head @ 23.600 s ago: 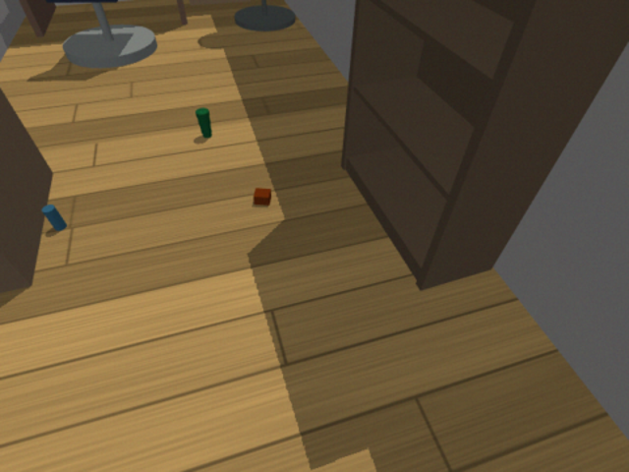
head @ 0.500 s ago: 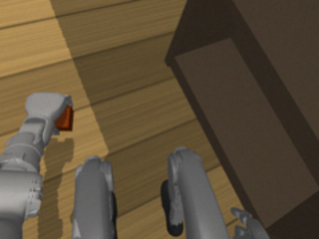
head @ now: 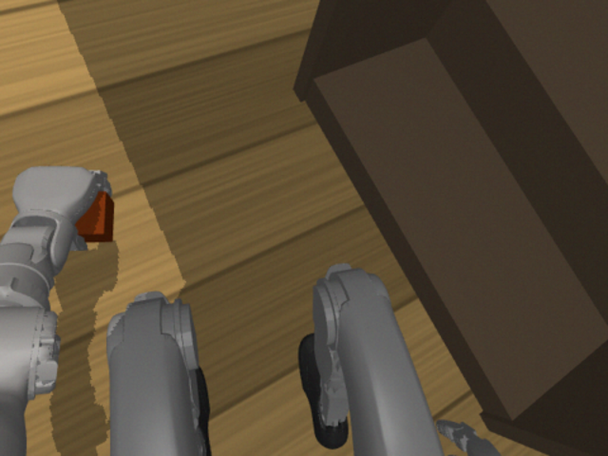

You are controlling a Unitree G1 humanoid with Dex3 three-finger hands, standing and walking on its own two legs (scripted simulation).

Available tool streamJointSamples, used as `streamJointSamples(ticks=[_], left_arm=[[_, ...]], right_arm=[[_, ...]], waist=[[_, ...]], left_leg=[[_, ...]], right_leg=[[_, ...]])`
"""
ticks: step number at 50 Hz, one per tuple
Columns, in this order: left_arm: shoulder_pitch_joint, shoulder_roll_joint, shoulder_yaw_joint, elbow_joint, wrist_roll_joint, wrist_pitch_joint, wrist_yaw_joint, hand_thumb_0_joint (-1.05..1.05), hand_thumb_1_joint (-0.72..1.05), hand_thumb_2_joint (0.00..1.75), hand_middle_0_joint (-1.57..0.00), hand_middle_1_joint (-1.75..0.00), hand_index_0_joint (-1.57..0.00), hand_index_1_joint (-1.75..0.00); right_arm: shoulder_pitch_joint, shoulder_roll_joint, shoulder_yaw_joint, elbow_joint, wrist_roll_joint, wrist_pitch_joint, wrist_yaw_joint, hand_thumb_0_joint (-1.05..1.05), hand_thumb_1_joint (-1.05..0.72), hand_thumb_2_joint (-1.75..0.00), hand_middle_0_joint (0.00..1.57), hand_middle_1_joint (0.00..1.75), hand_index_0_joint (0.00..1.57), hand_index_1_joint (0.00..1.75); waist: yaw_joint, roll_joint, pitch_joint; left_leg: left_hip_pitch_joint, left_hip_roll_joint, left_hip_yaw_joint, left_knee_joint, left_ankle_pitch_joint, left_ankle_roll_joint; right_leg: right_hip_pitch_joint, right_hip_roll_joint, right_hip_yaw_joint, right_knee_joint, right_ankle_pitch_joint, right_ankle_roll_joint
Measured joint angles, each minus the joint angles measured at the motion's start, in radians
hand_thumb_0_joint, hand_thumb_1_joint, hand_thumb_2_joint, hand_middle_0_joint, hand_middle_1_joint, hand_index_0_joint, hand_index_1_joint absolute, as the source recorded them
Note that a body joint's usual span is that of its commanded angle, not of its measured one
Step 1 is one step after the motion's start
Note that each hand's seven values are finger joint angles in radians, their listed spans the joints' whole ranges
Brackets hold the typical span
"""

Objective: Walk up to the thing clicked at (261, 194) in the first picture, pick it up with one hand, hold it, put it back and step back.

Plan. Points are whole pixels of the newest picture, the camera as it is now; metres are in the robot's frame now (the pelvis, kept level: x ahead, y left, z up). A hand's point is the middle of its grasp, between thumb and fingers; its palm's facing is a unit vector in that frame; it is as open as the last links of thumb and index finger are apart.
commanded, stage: crouch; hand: left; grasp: from above
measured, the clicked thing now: (81, 217) +0.45 +0.25 -0.19
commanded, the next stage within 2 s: lower in 0.08 s
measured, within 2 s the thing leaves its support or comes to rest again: neither
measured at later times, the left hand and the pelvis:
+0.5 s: hand (84, 226) +0.45 +0.26 -0.22, palm faces -0.48 +0.00 -0.88, open 9.2 cm; pelvis +0.00 +0.00 -0.03, yaw -2 degrees
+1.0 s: hand (92, 229) +0.45 +0.26 -0.26, palm faces -0.49 -0.04 -0.87, open 9.2 cm; pelvis +0.01 +0.00 -0.06, yaw -4 degrees
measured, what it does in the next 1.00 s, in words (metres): lowers itself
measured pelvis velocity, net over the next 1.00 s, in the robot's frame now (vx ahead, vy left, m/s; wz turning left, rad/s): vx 0.01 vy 0.00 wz -0.07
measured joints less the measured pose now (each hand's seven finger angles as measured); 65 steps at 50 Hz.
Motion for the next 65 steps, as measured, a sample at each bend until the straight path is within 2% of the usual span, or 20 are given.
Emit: streamJointSamples(ticks=[9, 15, 22, 30, 34, 38, 43, 45, 51, 54, 59, 65], left_arm=[[-0.014, 0.021, 0.007, 0.020, 0.008, -0.009, 0.006, -0.01, 0.09, 0.40, -0.79, -0.46, -0.81, -0.43], [-0.019, 0.029, -0.005, 0.041, 0.009, -0.008, 0.011, -0.01, 0.08, 0.41, -0.80, -0.46, -0.82, -0.42], [-0.025, 0.050, 0.002, 0.065, 0.023, -0.028, 0.030, -0.01, 0.08, 0.41, -0.81, -0.45, -0.83, -0.42], [-0.015, 0.080, 0.035, 0.081, 0.056, -0.035, 0.086, -0.01, 0.08, 0.41, -0.80, -0.45, -0.82, -0.42], [-0.016, 0.090, 0.049, 0.095, 0.054, -0.021, 0.103, -0.01, 0.08, 0.41, -0.80, -0.45, -0.82, -0.42], [-0.026, 0.099, 0.050, 0.126, 0.049, -0.008, 0.112, -0.01, 0.08, 0.41, -0.80, -0.45, -0.82, -0.42], [-0.027, 0.129, 0.094, 0.152, 0.048, -0.015, 0.112, -0.01, 0.09, 0.41, -0.80, -0.45, -0.82, -0.42], [-0.030, 0.139, 0.091, 0.162, 0.043, -0.017, 0.112, -0.01, 0.09, 0.41, -0.80, -0.45, -0.82, -0.42], [-0.026, 0.170, 0.108, 0.192, 0.061, -0.046, 0.118, -0.01, 0.09, 0.40, -0.80, -0.45, -0.82, -0.42], [-0.021, 0.186, 0.105, 0.195, 0.074, -0.060, 0.130, -0.01, 0.09, 0.40, -0.80, -0.45, -0.82, -0.42], [-0.016, 0.185, 0.067, 0.189, 0.085, -0.066, 0.169, -0.01, 0.09, 0.40, -0.80, -0.46, -0.82, -0.42], [-0.024, 0.178, 0.051, 0.225, 0.087, -0.034, 0.227, -0.01, 0.09, 0.40, -0.80, -0.46, -0.82, -0.42]], right_arm=[[-0.015, -0.004, 0.017, 0.001, -0.006, -0.005, 0.002, 0.00, -0.92, -0.90, 0.21, 0.30, 0.20, 0.30], [-0.028, -0.006, 0.025, -0.003, -0.009, -0.005, 0.004, 0.00, -0.92, -0.90, 0.21, 0.30, 0.20, 0.30], [-0.039, -0.009, 0.043, -0.009, -0.023, -0.015, 0.011, 0.00, -0.92, -0.90, 0.21, 0.30, 0.20, 0.30], [-0.039, -0.012, 0.055, -0.001, -0.047, -0.026, 0.026, 0.00, -0.92, -0.90, 0.21, 0.30, 0.20, 0.30], [-0.037, -0.014, 0.062, 0.002, -0.054, -0.032, 0.034, 0.00, -0.91, -0.90, 0.21, 0.30, 0.20, 0.30], [-0.036, -0.015, 0.074, 0.004, -0.062, -0.043, 0.046, 0.00, -0.91, -0.90, 0.21, 0.30, 0.20, 0.30], [-0.037, -0.018, 0.090, -0.010, -0.073, -0.053, 0.055, 0.00, -0.91, -0.89, 0.21, 0.30, 0.21, 0.30], [-0.036, -0.020, 0.092, -0.014, -0.078, -0.055, 0.058, 0.00, -0.91, -0.89, 0.21, 0.30, 0.21, 0.30], [-0.036, -0.031, 0.114, -0.016, -0.100, -0.064, 0.070, 0.00, -0.90, -0.89, 0.21, 0.30, 0.21, 0.30], [-0.036, -0.034, 0.122, -0.015, -0.111, -0.070, 0.074, 0.00, -0.90, -0.89, 0.21, 0.30, 0.21, 0.30], [-0.042, -0.038, 0.135, 0.000, -0.128, -0.089, 0.085, 0.00, -0.90, -0.89, 0.21, 0.30, 0.20, 0.30], [-0.059, -0.036, 0.155, 0.005, -0.141, -0.116, 0.107, 0.00, -0.90, -0.89, 0.21, 0.30, 0.20, 0.30]], waist=[[-0.004, -0.009, 0.008], [-0.005, -0.016, 0.016], [-0.018, -0.033, 0.041], [-0.042, -0.046, 0.066], [-0.051, -0.045, 0.075], [-0.059, -0.044, 0.082], [-0.073, -0.045, 0.102], [-0.075, -0.049, 0.109], [-0.085, -0.065, 0.131], [-0.089, -0.076, 0.141], [-0.091, -0.086, 0.143], [-0.106, -0.089, 0.138]], left_leg=[[-0.027, -0.001, -0.013, 0.045, -0.009, -0.004], [-0.040, -0.003, -0.017, 0.067, -0.013, -0.004], [-0.060, -0.006, -0.028, 0.096, -0.014, -0.005], [-0.080, -0.006, -0.045, 0.140, -0.024, -0.009], [-0.090, -0.004, -0.050, 0.157, -0.028, -0.008], [-0.094, -0.003, -0.055, 0.169, -0.033, -0.008], [-0.099, -0.002, -0.067, 0.187, -0.036, -0.008], [-0.102, -0.002, -0.070, 0.194, -0.035, -0.009], [-0.106, -0.005, -0.086, 0.219, -0.035, -0.012], [-0.106, -0.005, -0.095, 0.232, -0.038, -0.014], [-0.110, -0.004, -0.103, 0.244, -0.044, -0.012], [-0.109, -0.001, -0.109, 0.252, -0.055, -0.006]], right_leg=[[-0.024, 0.002, -0.010, 0.039, -0.006, -0.002], [-0.034, 0.002, -0.013, 0.058, -0.010, 0.000], [-0.048, 0.003, -0.022, 0.080, -0.009, 0.001], [-0.066, 0.007, -0.035, 0.113, -0.013, 0.002], [-0.074, 0.010, -0.039, 0.125, -0.013, 0.004], [-0.079, 0.013, -0.042, 0.134, -0.014, 0.005], [-0.082, 0.017, -0.052, 0.143, -0.011, 0.006], [-0.083, 0.018, -0.054, 0.148, -0.010, 0.007], [-0.083, 0.019, -0.067, 0.163, -0.006, 0.007], [-0.082, 0.022, -0.074, 0.170, -0.004, 0.008], [-0.082, 0.025, -0.080, 0.175, -0.006, 0.013], [-0.076, 0.030, -0.084, 0.173, -0.012, 0.020]])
